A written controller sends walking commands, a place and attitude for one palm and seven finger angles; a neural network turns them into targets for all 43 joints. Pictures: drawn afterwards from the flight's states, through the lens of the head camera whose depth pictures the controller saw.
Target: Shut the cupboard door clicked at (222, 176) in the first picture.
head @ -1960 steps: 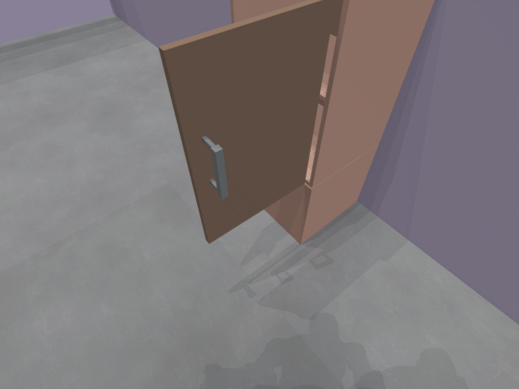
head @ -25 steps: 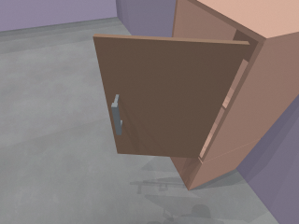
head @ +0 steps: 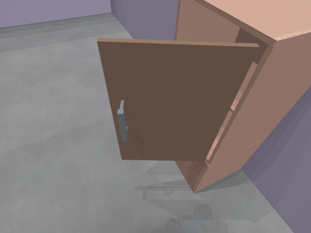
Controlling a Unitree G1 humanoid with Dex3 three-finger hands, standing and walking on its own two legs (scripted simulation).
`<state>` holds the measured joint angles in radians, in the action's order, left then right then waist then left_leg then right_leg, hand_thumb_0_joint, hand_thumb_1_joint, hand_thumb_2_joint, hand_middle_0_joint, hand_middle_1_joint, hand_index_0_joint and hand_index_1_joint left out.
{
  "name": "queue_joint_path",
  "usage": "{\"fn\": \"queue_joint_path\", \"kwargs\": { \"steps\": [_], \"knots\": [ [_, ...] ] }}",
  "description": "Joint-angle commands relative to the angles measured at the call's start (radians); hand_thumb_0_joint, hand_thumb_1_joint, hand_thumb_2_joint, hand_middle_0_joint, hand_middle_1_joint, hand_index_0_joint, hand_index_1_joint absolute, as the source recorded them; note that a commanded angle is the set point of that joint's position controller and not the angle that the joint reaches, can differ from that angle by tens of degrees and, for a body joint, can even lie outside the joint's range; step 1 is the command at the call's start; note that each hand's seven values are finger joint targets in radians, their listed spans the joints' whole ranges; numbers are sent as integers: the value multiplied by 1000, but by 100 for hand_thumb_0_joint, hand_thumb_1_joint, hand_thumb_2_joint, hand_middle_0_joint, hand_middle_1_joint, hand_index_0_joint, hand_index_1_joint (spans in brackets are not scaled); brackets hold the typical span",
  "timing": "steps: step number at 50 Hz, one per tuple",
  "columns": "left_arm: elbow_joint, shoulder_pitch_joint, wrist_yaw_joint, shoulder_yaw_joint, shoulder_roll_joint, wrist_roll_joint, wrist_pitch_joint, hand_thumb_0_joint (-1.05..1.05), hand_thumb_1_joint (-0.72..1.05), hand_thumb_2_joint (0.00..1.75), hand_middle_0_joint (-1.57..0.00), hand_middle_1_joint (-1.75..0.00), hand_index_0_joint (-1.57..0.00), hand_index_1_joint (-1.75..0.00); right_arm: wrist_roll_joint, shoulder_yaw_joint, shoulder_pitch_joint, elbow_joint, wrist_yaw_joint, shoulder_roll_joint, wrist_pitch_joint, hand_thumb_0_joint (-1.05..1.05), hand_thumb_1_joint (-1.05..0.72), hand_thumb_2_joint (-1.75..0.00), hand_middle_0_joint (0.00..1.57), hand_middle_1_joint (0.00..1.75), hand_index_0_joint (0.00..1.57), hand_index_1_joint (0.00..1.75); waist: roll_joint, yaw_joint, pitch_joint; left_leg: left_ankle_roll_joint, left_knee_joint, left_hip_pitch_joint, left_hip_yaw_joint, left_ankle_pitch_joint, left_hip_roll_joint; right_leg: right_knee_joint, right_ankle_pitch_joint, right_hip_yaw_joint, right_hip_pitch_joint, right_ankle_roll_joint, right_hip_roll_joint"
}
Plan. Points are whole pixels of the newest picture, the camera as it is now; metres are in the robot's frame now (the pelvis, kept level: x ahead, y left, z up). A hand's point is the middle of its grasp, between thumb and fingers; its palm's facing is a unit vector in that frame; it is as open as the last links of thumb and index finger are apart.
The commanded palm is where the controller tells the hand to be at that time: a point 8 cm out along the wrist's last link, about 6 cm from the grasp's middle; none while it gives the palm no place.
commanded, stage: look again from close up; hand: left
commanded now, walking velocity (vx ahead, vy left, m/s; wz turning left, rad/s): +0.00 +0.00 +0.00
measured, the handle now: (123, 122) +0.46 +0.13 -0.02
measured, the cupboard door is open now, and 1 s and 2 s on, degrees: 64 64 64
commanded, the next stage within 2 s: raise the hand and make a fist in 0.44 s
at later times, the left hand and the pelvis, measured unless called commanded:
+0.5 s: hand out of the picture +0.00 +0.15 -0.17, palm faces +0.02 -0.98 -0.18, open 7.4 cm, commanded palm none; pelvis +0.01 -0.01 +0.00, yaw +0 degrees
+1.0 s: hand out of the picture +0.14 +0.14 -0.10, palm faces +0.14 -0.99 +0.02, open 6.0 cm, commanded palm +0.14 +0.19 -0.05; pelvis +0.01 -0.06 -0.09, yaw +4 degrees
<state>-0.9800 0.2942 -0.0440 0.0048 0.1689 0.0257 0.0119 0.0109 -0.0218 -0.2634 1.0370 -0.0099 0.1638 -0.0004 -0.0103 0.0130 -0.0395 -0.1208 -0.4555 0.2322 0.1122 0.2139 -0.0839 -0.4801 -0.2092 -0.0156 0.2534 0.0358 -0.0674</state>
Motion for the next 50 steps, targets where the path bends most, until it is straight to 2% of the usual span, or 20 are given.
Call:
{"fn": "queue_joint_path", "kwargs": {
  "steps": [1,26,27,28,29,30,31,32,33,34,35,36,38,39,41,43,45,47,49,50],
  "knots": [
    [20,69,-6,-17,87,-4,-21,0,90,90,-20,-30,-20,-30,1,-30,-10,-35,-4,127,-20,0,-90,-90,20,30,20,30,21,-7,-18,75,210,22,-246,122,203,40,21,-23,4,-54,-27],
    [-68,88,-10,-9,63,-7,-30,0,90,90,-20,-30,-20,-30,-7,-12,-22,65,-9,91,-25,0,-90,-90,20,30,20,30,-7,-5,-39,80,183,-29,-200,20,181,104,54,-49,-17,-48,-48],
    [-106,106,-39,-4,97,8,-34,0,90,90,-20,-30,-20,-30,-11,6,14,-20,-7,134,-32,0,-90,-90,20,30,20,30,-80,-20,-22,97,43,25,-175,-141,211,60,63,-1,-48,-42,-42],
    [1595,-819,-43,-377,623,-101,-277,0,90,90,-20,-30,-20,-30,-15,-52,-73,-373,-96,364,-200,0,-90,-90,20,30,20,30,21,181,380,122,58,-246,-252,-241,171,-110,122,63,-35,-46,68],
    [1308,-132,-34,-18,167,-134,-207,0,90,90,-22,-32,-22,-32,-68,25,28,-352,-94,181,-286,0,-90,-90,20,30,20,30,276,6,499,184,93,-365,-255,-235,189,-125,-94,103,79,-62,103],
    [1254,-103,-77,-57,165,-173,-164,0,90,90,-24,-34,-24,-34,-54,31,36,-294,-99,238,-328,0,-90,-90,20,30,20,30,360,-6,405,232,142,-289,-253,-193,175,-179,-139,90,81,-67,106],
    [889,188,-80,105,-108,-162,-45,0,90,90,-25,-36,-25,-36,-53,38,41,-249,-67,148,-343,0,-90,-90,20,30,20,30,252,1,163,219,180,-95,-276,-13,162,-199,-165,95,167,-58,72],
    [1075,1,-87,96,-52,-190,-73,0,90,90,-27,-38,-27,-38,-63,11,18,-315,-42,214,-357,0,-90,-90,20,30,20,30,245,35,37,190,144,10,-278,179,143,-150,-121,86,172,-66,58],
    [1062,-13,-71,76,-43,-179,-121,0,90,90,-29,-40,-29,-40,-56,8,53,-362,-37,211,-374,0,-90,-90,20,30,20,30,201,43,-48,169,85,83,-271,243,123,-93,-105,97,190,-69,57],
    [954,-13,-48,48,-29,-171,-173,0,90,90,-31,-42,-31,-42,-45,2,57,-375,-33,222,-385,0,-90,-90,20,30,20,30,74,59,-100,145,4,172,-251,257,98,-71,-134,100,240,-70,53],
    [824,122,-13,0,-19,-178,-222,0,90,90,-33,-44,-33,-44,-40,-14,42,-401,-19,222,-384,0,-90,-90,20,30,20,30,-50,41,-117,142,-71,245,-234,235,75,-67,-199,100,288,-76,53],
    [749,220,32,-15,-41,-195,-291,0,90,90,-35,-46,-35,-46,-31,-18,49,-434,-7,211,-381,0,-90,-90,20,30,20,30,-195,8,-69,134,-155,314,-211,210,65,-113,-268,105,335,-76,51],
    [726,373,157,-101,-4,-258,-459,0,90,90,-38,-50,-38,-50,-19,-49,83,-491,6,205,-372,0,-90,-90,20,30,20,30,-438,-48,27,142,-297,454,-158,200,46,-181,-388,72,377,-74,53],
    [745,396,234,-109,2,-284,-538,0,90,90,-40,-52,-40,-52,-13,-59,113,-533,13,216,-364,0,-90,-90,20,30,20,30,-474,-62,67,145,-356,515,-131,196,35,-211,-395,35,366,-70,42],
    [743,404,357,-200,92,-303,-638,0,90,90,-44,-56,-44,-56,-19,-79,143,-604,34,230,-340,0,-90,-90,20,30,20,30,-332,-79,135,149,-447,588,-106,195,15,-301,-281,-41,327,-72,13],
    [765,406,386,-247,136,-293,-621,0,90,90,-47,-60,-47,-60,-31,-78,177,-657,30,215,-316,0,-90,-90,20,30,20,30,-126,-109,184,130,-489,638,-80,191,-1,-367,-261,-70,345,-78,16],
    [941,269,369,-275,197,-296,-598,0,90,90,-51,-64,-51,-64,-32,-72,188,-697,25,212,-298,0,-90,-90,20,30,20,30,123,-114,230,125,-502,619,-90,209,9,-427,-328,-61,430,-97,38],
    [1133,196,326,-287,206,-312,-622,0,90,90,-55,-68,-55,-68,-26,-67,172,-717,18,200,-302,0,-90,-90,20,30,20,30,219,-101,338,118,-514,572,-137,195,43,-494,-282,-25,497,-101,62],
    [1398,92,289,-254,215,-320,-696,0,90,90,-58,-72,-58,-72,-16,-60,129,-706,10,189,-313,0,-90,-90,20,30,20,30,277,-55,468,102,-578,483,-155,79,56,-528,-147,-23,513,-98,74],
    [1514,9,286,-220,212,-332,-732,0,90,90,-60,-74,-60,-74,-12,-55,111,-693,0,193,-320,0,-90,-90,20,30,20,30,247,-21,513,100,-618,475,-168,34,60,-552,-88,-37,519,-92,82]
  ]
}}
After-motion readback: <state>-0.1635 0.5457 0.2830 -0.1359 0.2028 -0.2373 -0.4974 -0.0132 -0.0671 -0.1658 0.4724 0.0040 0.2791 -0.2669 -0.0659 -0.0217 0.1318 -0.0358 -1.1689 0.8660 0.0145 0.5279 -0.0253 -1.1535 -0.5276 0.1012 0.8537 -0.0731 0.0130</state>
